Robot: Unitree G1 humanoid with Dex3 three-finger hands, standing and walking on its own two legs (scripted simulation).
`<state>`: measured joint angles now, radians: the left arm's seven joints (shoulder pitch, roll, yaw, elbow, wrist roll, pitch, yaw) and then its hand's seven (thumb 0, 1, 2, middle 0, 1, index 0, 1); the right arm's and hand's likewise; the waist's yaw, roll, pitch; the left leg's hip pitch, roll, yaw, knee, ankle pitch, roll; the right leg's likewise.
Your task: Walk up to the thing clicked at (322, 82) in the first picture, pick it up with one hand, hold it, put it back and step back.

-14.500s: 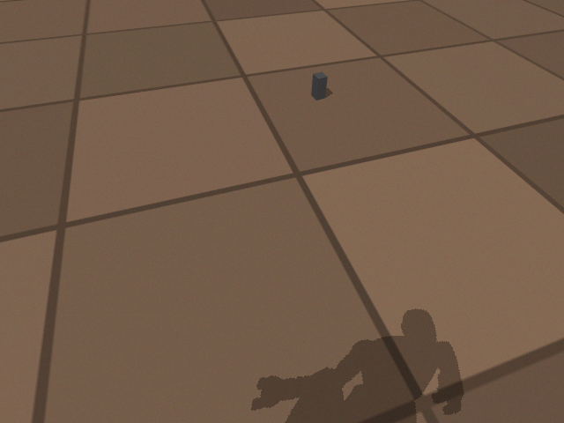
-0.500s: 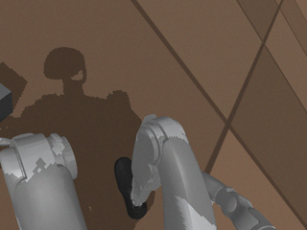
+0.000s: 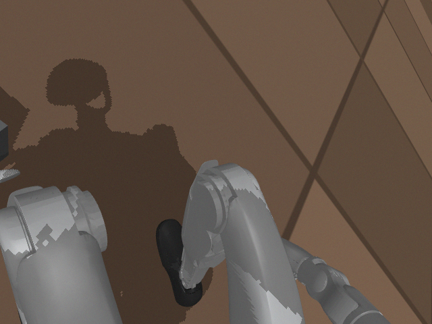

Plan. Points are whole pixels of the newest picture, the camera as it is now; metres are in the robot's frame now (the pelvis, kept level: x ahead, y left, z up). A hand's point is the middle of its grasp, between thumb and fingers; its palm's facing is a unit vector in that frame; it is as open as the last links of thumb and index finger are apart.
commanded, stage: close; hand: left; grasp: from the side
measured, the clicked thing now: out of the picture +0.43 +0.26 -0.20
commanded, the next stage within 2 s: settle in 1.60 s
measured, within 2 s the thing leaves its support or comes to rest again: neither
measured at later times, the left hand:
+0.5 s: hand out of the picture +0.41 +0.27 -0.17, palm faces +0.35 -0.94 +0.00, open 10.8 cm
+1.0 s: hand out of the picture +0.42 +0.28 -0.17, palm faces +0.36 -0.93 +0.01, open 10.5 cm
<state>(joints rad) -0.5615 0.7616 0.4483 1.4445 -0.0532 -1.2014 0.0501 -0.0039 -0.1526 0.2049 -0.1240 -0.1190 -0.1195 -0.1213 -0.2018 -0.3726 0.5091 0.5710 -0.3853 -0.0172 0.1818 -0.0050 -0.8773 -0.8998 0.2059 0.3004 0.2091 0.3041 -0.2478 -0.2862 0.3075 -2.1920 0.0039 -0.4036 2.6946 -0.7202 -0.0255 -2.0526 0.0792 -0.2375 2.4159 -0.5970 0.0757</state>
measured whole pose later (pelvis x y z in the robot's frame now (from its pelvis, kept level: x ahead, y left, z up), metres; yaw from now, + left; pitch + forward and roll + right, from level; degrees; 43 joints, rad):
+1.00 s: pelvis +0.00 +0.00 +0.00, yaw -1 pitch +10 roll -19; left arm -0.62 0.81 0.45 1.46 -0.06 -1.18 0.06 0.00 0.01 0.54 -0.55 -0.64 -0.56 -0.65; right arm -0.20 -0.37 0.53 0.55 -0.38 0.01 0.18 -0.01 -0.86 -0.89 0.21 0.30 0.21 0.30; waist -0.26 -0.29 0.32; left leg -2.19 0.01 -0.41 2.69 -0.72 -0.01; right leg -2.04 0.08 -0.25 2.40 -0.60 0.07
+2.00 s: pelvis +0.00 +0.01 +0.01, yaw -1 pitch +10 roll -20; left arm -0.58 0.77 0.44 1.37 -0.05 -1.15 0.07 -0.01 -0.46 0.87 -0.70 -0.97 -0.70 -0.97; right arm -0.20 -0.36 0.52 0.54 -0.38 0.03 0.18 -0.01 -0.89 -0.90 0.21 0.30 0.21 0.30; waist -0.23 -0.29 0.31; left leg -2.19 0.01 -0.41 2.69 -0.73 -0.01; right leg -2.02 0.08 -0.25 2.39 -0.60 0.07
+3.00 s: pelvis +0.03 -0.02 +0.07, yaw +9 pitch +31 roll -7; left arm -0.46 0.42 0.34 0.73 -0.14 -0.63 -0.13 -0.01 -0.61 0.98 -0.72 -1.08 -0.73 -1.09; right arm 0.02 -0.30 0.08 0.62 -0.08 0.08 0.09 0.00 -0.89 -0.90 0.20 0.30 0.21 0.30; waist -0.10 -0.01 -0.08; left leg -2.21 0.02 -0.16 2.38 -0.72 -0.03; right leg -2.15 -0.01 -0.08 2.29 -0.69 0.02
